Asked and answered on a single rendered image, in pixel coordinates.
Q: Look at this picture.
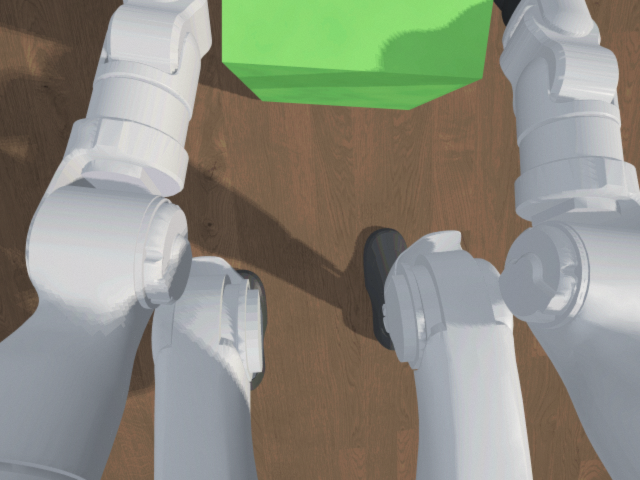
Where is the robot left upper arm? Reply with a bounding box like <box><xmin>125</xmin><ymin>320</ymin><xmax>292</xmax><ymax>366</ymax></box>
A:
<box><xmin>0</xmin><ymin>185</ymin><xmax>192</xmax><ymax>480</ymax></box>

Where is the robot left forearm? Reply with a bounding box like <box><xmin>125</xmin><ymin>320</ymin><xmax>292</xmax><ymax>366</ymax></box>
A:
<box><xmin>25</xmin><ymin>0</ymin><xmax>212</xmax><ymax>286</ymax></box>

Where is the robot right upper arm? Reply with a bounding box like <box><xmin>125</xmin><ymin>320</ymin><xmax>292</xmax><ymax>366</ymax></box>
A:
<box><xmin>499</xmin><ymin>220</ymin><xmax>640</xmax><ymax>480</ymax></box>

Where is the carton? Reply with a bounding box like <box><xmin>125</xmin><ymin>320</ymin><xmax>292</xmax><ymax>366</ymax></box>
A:
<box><xmin>222</xmin><ymin>0</ymin><xmax>493</xmax><ymax>110</ymax></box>

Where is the robot right forearm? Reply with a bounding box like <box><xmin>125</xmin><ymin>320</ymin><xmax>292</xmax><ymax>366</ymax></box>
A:
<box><xmin>500</xmin><ymin>0</ymin><xmax>640</xmax><ymax>231</ymax></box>

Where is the right robot shin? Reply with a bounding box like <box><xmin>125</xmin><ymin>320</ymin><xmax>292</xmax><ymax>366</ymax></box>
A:
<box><xmin>382</xmin><ymin>230</ymin><xmax>513</xmax><ymax>342</ymax></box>

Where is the robot left foot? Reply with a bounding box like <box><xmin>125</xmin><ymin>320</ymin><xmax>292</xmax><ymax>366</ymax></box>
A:
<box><xmin>236</xmin><ymin>270</ymin><xmax>267</xmax><ymax>391</ymax></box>

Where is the robot right hand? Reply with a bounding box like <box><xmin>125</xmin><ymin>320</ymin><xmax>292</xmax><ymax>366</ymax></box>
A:
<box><xmin>493</xmin><ymin>0</ymin><xmax>521</xmax><ymax>26</ymax></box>

